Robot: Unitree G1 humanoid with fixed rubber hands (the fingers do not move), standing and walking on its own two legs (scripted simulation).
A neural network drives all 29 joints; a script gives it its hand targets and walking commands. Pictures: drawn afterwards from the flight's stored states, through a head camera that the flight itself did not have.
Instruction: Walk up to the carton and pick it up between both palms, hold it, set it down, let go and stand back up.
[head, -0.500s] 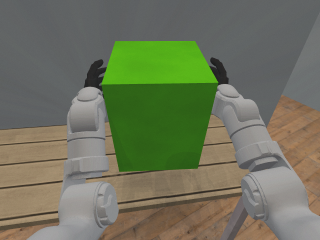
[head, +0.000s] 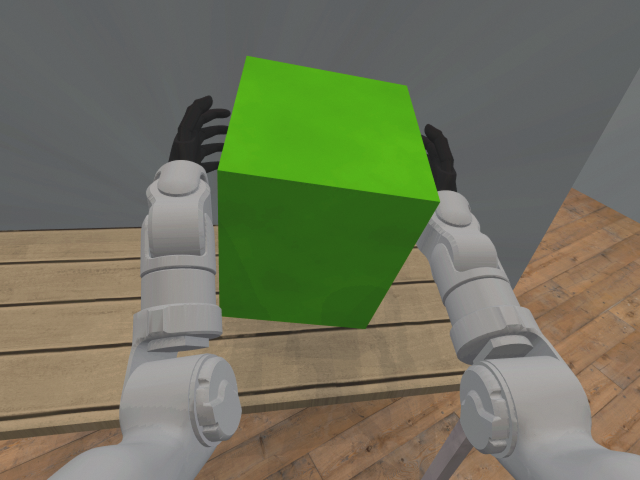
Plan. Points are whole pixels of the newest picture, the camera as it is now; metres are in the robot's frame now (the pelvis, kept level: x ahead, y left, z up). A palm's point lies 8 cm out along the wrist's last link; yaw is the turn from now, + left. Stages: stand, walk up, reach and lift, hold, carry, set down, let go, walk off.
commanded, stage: set down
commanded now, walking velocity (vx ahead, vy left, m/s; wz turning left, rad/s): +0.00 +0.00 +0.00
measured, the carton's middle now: (310, 203) +0.41 +0.02 +0.19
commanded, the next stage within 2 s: none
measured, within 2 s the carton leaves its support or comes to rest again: neither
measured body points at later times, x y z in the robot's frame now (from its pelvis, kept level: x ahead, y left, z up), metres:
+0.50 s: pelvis +0.00 +0.00 +0.00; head -0.03 +0.05 +0.45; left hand +0.42 +0.16 +0.21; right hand +0.41 -0.13 +0.20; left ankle +0.02 +0.12 -0.75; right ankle -0.02 -0.11 -0.75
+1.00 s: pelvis +0.01 +0.00 +0.00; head -0.02 +0.03 +0.45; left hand +0.43 +0.15 +0.17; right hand +0.42 -0.14 +0.17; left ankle +0.02 +0.12 -0.75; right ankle -0.02 -0.11 -0.75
